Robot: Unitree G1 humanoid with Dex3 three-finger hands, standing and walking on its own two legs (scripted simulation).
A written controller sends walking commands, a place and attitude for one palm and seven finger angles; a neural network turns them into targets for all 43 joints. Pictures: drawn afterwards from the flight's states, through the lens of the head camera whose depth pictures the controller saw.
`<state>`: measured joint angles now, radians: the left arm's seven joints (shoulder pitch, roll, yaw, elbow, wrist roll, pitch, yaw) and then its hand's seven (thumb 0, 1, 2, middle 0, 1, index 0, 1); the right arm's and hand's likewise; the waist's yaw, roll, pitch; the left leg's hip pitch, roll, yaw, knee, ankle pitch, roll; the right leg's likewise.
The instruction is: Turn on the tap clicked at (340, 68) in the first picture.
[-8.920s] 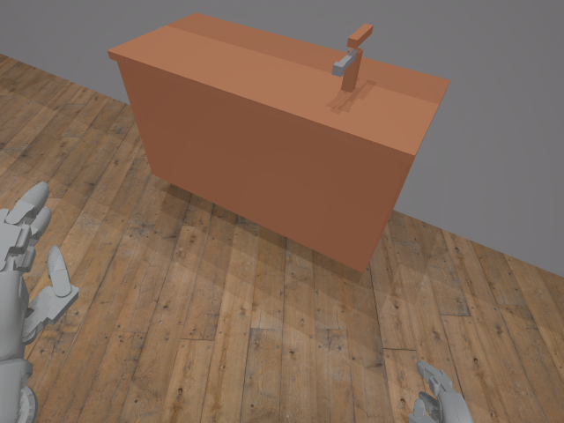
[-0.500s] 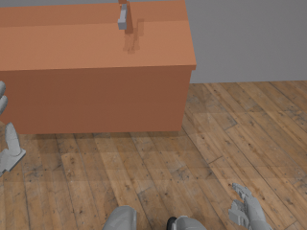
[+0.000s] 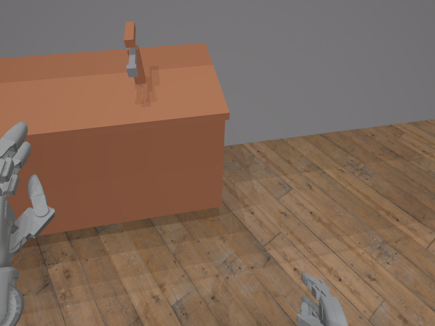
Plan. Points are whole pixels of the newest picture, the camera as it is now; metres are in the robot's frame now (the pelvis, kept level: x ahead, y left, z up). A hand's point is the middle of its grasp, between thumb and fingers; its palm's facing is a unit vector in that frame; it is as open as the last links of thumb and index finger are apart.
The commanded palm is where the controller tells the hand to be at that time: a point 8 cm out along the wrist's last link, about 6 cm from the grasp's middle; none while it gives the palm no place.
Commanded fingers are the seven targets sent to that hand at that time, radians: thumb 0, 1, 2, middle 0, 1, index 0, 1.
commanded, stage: take the last steps up to it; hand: left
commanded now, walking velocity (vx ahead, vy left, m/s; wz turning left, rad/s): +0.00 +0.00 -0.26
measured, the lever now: (132, 70) +0.76 +0.33 +0.06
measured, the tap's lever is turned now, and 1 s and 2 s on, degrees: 0 0 0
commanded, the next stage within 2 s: come to a stop and stand still in 1.78 s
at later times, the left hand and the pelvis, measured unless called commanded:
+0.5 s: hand (78, 223) +0.20 +0.20 +0.17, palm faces +0.39 -0.83 -0.40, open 7.4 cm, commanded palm +0.15 +0.24 +0.18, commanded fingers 0.00 0.90 0.90 -0.20 -0.30 -0.20 -0.30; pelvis -0.02 -0.04 +0.00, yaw -2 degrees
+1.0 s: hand (113, 172) +0.28 +0.19 +0.18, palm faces +0.38 -0.83 -0.41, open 7.4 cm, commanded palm +0.24 +0.23 +0.18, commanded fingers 0.00 0.90 0.90 -0.20 -0.30 -0.20 -0.30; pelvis +0.07 -0.04 +0.00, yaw -2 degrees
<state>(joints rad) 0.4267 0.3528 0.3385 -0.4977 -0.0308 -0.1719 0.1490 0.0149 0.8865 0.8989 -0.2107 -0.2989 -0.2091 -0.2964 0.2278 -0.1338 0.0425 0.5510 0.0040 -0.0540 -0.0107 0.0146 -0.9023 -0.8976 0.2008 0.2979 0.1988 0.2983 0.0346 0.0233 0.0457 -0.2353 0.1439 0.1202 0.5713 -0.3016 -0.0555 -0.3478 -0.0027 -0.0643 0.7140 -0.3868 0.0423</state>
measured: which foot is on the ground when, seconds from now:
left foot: down 0.00-0.06, up 0.08-0.32, down 0.34-0.60, up 0.62-0.98, down 1.00-1.00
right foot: up 0.00-0.02, down 0.04-0.36, up 0.38-0.58, down 0.60-1.00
